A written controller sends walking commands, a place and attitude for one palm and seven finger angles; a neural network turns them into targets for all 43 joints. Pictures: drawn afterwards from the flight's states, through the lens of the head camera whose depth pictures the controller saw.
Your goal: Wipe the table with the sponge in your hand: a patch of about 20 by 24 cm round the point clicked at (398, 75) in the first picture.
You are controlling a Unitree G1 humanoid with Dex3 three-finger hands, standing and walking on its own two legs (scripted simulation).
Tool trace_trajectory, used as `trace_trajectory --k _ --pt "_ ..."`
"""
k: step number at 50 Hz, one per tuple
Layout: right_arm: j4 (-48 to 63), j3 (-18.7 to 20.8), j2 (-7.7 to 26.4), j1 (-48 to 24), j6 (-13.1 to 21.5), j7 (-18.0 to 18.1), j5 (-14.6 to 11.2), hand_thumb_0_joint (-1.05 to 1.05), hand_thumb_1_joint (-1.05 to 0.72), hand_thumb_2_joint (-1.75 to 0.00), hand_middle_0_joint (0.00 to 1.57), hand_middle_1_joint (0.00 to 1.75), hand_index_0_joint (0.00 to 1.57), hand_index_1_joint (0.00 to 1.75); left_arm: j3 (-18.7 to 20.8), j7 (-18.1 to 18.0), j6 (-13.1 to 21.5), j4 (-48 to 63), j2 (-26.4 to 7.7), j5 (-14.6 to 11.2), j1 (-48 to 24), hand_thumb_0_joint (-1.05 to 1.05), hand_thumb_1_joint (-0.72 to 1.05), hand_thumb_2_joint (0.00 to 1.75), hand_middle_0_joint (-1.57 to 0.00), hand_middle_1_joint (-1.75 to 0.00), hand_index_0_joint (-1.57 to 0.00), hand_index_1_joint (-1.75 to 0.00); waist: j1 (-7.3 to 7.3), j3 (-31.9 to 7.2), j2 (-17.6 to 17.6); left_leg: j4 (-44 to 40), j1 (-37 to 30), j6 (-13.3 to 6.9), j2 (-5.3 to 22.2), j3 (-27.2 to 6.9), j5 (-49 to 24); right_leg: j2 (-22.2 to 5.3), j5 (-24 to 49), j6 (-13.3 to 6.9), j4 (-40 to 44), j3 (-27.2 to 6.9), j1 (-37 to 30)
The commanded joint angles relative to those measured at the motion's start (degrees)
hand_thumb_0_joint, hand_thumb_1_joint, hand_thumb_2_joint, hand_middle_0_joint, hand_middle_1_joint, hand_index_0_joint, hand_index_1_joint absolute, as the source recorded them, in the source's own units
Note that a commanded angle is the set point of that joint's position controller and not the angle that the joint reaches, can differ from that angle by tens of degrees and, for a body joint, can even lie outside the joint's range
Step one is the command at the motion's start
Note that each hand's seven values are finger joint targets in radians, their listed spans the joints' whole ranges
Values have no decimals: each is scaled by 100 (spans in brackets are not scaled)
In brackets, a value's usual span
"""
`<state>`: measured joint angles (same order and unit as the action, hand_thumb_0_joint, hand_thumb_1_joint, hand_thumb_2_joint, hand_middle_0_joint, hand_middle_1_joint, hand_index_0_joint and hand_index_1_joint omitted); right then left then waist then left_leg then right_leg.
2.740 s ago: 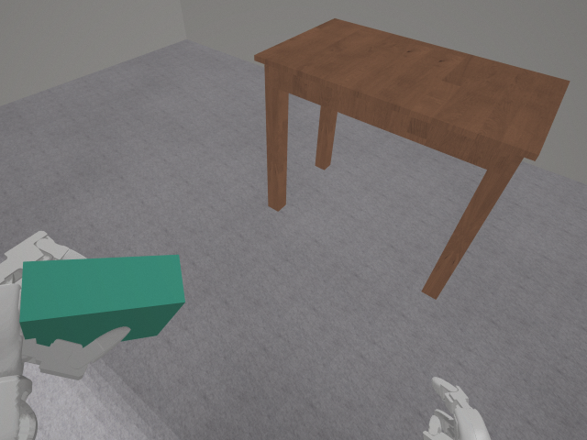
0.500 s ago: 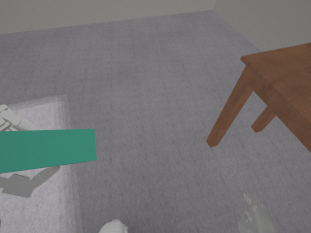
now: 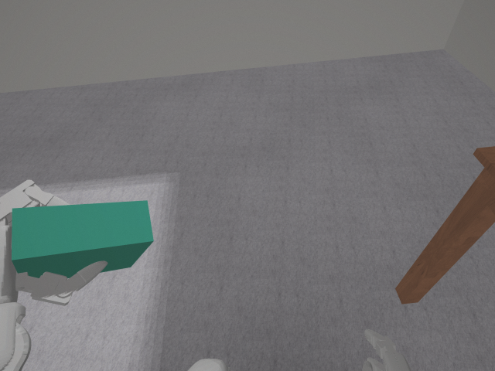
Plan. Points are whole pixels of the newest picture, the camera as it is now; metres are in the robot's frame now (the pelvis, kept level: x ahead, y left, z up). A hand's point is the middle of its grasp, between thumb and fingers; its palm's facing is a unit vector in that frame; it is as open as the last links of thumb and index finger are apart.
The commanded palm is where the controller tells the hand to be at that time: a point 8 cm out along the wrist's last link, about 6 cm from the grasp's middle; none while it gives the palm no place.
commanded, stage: walk to a spot facing it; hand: left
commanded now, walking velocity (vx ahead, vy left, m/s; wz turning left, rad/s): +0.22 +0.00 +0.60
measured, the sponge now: (103, 241) +0.23 +0.20 +0.16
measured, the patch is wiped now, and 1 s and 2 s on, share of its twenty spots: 0.00 0.00 0.00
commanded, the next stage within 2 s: turn to face it in 0.20 s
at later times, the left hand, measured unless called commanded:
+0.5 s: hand (46, 207) +0.27 +0.29 +0.18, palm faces +0.53 -0.72 -0.44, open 9.4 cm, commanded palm +0.20 +0.31 +0.19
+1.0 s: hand (154, 178) +0.31 +0.15 +0.20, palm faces +0.25 -0.84 -0.48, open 9.4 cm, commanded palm +0.26 +0.21 +0.19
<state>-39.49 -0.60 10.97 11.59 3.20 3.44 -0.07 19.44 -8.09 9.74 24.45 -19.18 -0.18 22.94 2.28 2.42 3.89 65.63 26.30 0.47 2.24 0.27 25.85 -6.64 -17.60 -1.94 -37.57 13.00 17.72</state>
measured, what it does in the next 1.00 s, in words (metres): steps on the spot: left foot, then right foot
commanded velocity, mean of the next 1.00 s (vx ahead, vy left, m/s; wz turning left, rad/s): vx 0.02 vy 0.00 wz -0.28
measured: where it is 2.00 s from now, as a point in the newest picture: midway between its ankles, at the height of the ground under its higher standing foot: outside the picture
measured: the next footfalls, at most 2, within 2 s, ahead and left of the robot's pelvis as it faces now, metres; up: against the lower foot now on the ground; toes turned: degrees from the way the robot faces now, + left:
left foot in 0.34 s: +0.13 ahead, +0.15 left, +0.00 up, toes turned +18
right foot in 0.66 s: +0.19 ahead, -0.10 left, +0.00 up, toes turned -3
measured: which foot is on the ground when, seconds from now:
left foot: up 0.00-0.32, down 0.34-0.68, up 0.70-1.00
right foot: down 0.00-0.34, up 0.36-0.64, down 0.66-1.00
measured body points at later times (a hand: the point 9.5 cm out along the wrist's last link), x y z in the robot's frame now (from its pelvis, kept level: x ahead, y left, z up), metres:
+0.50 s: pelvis +0.08 +0.01 +0.00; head +0.12 +0.03 +0.45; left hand +0.23 +0.33 +0.20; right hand +0.29 -0.16 -0.08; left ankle +0.10 +0.14 -0.72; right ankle +0.10 -0.11 -0.67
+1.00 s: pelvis +0.07 -0.05 +0.01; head +0.11 -0.06 +0.46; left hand +0.29 +0.19 +0.22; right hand +0.22 -0.34 -0.07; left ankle +0.05 +0.12 -0.68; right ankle +0.15 -0.10 -0.72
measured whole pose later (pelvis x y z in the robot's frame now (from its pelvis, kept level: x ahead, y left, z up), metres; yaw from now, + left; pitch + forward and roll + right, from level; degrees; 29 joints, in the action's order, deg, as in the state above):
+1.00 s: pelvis +0.07 -0.05 +0.01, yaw -6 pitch +2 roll +3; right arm -32.5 2.9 16.2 9.2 0.1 1.7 -0.2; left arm 21.8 -8.2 11.8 34.7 -23.9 -2.7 29.8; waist -0.1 3.0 -2.8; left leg 51.2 22.6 4.4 1.6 1.3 26.2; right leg 4.4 -5.7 -6.6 -27.4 -0.9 23.3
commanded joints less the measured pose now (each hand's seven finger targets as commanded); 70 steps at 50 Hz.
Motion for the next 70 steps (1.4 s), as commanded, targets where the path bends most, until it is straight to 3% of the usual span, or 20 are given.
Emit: trace_trajectory --k 1,11,14,15,17,18,19,23,27,32,34,35,43,51,54,56,58,60,63,70 --pt "1017 242 590 -765 200 27 33 0 -90 -90 20 30 20 30 695 -63 456 1235 -1252 -42 -349 0 10 130 -120 -160 -120 -160 -138 -93 -1124 1185 1451 195 377 -40 -438 -1708 666 -395 2239 -1693 -889" --pt "1676 422 482 -516 107 32 56 0 -90 -90 20 30 20 30 1261 -387 436 2533 -1432 -231 624 0 10 130 -120 -160 -120 -160 53 -937 -1307 -2335 273 168 280 1108 -412 -1666 3800 -431 1120 -295 -1811" --pt "1702 468 509 -242 42 66 39 0 -90 -90 20 30 20 30 1205 -430 385 2441 -1292 -316 754 0 10 130 -120 -160 -120 -160 -265 -1441 -1052 -3522 -947 172 -261 1495 -1190 -1355 4156 -67 -344 155 -1584" --pt "1709 510 579 -169 28 110 13 0 -90 -90 20 30 20 30 1190 -440 432 2472 -1284 -337 663 0 10 130 -120 -160 -120 -160 -453 -1702 -544 -4007 -1922 62 -210 1246 -1881 -1105 3755 191 -1368 177 -1010" --pt "1709 529 841 -182 103 50 -34 0 -90 -90 20 30 20 30 1112 -425 697 2589 -1253 -352 633 0 10 130 -120 -160 -120 -160 -263 -1860 1781 -4005 -3562 -1428 2426 -2248 -6955 253 -2409 549 -3515 -511 1576" --pt "1598 472 766 -91 164 -33 -31 0 -90 -90 20 30 20 30 1178 -379 755 2198 -1538 -185 454 0 10 130 -120 -160 -120 -160 -350 -1514 990 -3911 -3487 -1506 2454 -2255 -7029 258 -2414 389 -3914 -1081 1991" --pt "1488 483 828 -271 177 -55 -52 0 -90 -90 20 30 20 30 1145 -271 676 1661 -1405 -222 590 0 10 130 -120 -160 -120 -160 -336 -1245 491 -4002 -2983 -1350 2339 -1607 -6093 40 -1833 386 -3763 -1223 2034" --pt "1415 402 709 -436 261 -137 -65 0 -90 -90 20 30 20 30 934 -205 631 2808 -1313 -167 -6 0 10 130 -120 -160 -120 -160 -201 -1084 1221 -4258 -1999 -823 1499 197 -4229 114 -427 438 -1914 -857 1033" --pt "1418 255 637 -403 563 -152 -27 0 -90 -90 20 30 20 30 651 -170 542 2537 -1082 -190 -72 0 10 130 -120 -160 -120 -160 -198 -864 1505 -4529 -1348 -599 1744 503 -3115 380 -243 497 -824 -581 208" --pt "1310 300 605 -320 536 -157 -30 0 -90 -90 20 30 20 30 653 -76 363 1272 -975 -114 -547 0 10 130 -120 -160 -120 -160 -107 -689 251 -3030 -1145 -73 1555 896 -1784 458 834 480 822 -617 -462" --pt "1442 227 393 -432 471 -118 -22 0 -90 -90 20 30 20 30 711 -79 304 985 -1269 -68 -753 0 10 130 -120 -160 -120 -160 -176 -663 -2028 -1052 157 334 335 943 765 -995 4007 -322 1490 -3183 -941" --pt "1409 213 411 -591 475 -95 -8 0 -90 -90 20 30 20 30 857 -101 226 795 -1272 -148 -768 0 10 130 -120 -160 -120 -160 -104 -692 -2231 -113 314 384 189 355 1073 -1441 4233 -588 1794 -3785 -664" --pt "1470 210 559 -846 8 -187 -14 0 -90 -90 20 30 20 30 1087 -159 568 2139 -1489 -326 165 0 10 130 -120 -160 -120 -160 -63 -1385 -646 -248 354 454 108 -8 -183 -660 2244 -577 1685 -2881 -1240" --pt "1671 341 742 -595 -151 -264 -70 0 -90 -90 20 30 20 30 1200 -175 515 1819 -1348 -353 644 0 10 130 -120 -160 -120 -160 40 -1376 -935 -2511 -534 309 -78 116 249 -585 717 -710 2143 -3724 -690" --pt "1669 324 771 -402 -242 -267 -103 0 -90 -90 20 30 20 30 1039 -113 466 1573 -1224 -320 595 0 10 130 -120 -160 -120 -160 -81 -1357 -807 -3822 -1526 183 -22 315 -217 -216 408 -342 2024 -3441 -127" --pt "1753 376 916 -352 -270 -224 -83 0 -90 -90 20 30 20 30 892 -44 506 1653 -1178 -308 281 0 10 130 -120 -160 -120 -160 -162 -1082 -295 -4687 -2137 -181 674 -214 -105 345 -262 21 1315 -3108 760" --pt "1881 386 863 -536 -189 -162 -115 0 -90 -90 20 30 20 30 879 -10 540 1900 -1254 -162 -45 0 10 130 -120 -160 -120 -160 -46 -599 1057 -5168 -1808 -917 2423 -1398 -1047 999 -819 383 -1591 -1774 1633" --pt "1726 375 721 -558 -138 -170 -67 0 -90 -90 20 30 20 30 887 -24 508 1686 -1230 -31 -64 0 10 130 -120 -160 -120 -160 -6 -321 926 -5095 -609 -967 2416 -655 -1047 711 -722 463 -3206 -1621 1290" --pt "1670 376 813 -411 -15 -236 -127 0 -90 -90 20 30 20 30 392 0 439 2217 -973 -46 -843 0 10 130 -120 -160 -120 -160 -65 17 1028 -4698 -1060 -565 1940 571 -2134 496 -600 571 -2138 -1057 1314" --pt "1544 366 809 -143 227 -314 -110 0 -90 -90 20 30 20 30 620 -36 349 1448 -1218 -47 -791 0 10 130 -120 -160 -120 -160 -115 -566 301 -2410 -1169 53 1491 990 -2400 533 850 416 1109 -678 -874"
